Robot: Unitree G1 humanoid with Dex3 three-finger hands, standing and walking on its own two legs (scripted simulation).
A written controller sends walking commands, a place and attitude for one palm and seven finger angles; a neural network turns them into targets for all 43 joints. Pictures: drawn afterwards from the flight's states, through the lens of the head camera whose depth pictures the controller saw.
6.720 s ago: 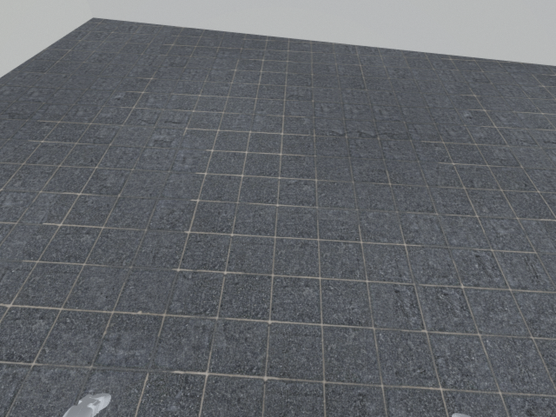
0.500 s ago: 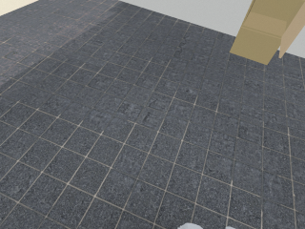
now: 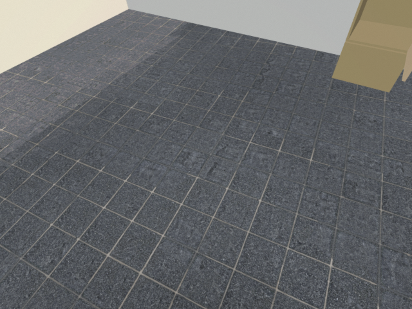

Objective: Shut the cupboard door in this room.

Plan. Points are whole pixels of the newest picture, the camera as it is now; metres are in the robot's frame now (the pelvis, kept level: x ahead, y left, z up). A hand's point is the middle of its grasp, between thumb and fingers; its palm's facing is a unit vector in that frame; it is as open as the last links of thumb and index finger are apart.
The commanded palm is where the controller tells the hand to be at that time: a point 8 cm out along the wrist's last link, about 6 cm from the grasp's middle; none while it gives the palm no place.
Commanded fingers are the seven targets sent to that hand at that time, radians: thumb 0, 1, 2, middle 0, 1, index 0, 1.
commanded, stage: turn or walk to find it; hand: left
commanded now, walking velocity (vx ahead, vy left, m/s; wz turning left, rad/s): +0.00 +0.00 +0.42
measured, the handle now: out of the picture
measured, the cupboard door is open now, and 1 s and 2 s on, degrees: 92 92 92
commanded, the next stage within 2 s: none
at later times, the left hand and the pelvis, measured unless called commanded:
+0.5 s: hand out of the picture -0.03 +0.25 -0.17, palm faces +0.22 -0.95 -0.23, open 7.4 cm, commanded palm none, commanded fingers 0.00 0.90 0.90 -0.20 -0.30 -0.20 -0.30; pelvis -0.04 +0.04 +0.00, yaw +10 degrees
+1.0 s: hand out of the picture -0.06 +0.17 -0.15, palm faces +0.38 -0.89 -0.27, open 7.4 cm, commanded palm none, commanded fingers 0.00 0.90 0.90 -0.20 -0.30 -0.20 -0.30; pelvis -0.06 -0.03 +0.00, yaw +23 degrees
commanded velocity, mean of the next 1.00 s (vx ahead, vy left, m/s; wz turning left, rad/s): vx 0.00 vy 0.00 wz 0.42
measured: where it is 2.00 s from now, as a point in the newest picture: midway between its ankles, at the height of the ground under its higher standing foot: outside the picture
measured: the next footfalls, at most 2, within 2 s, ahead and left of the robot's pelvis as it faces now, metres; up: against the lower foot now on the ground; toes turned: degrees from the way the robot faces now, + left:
left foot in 0.26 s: +0.00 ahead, +0.14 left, +0.00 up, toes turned +10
right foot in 0.74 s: +0.01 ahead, -0.10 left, +0.00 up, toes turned +11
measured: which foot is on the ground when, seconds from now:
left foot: up 0.00-0.24, down 0.26-0.74, up 0.76-1.00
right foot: down 0.00-0.28, up 0.30-0.72, down 0.74-1.00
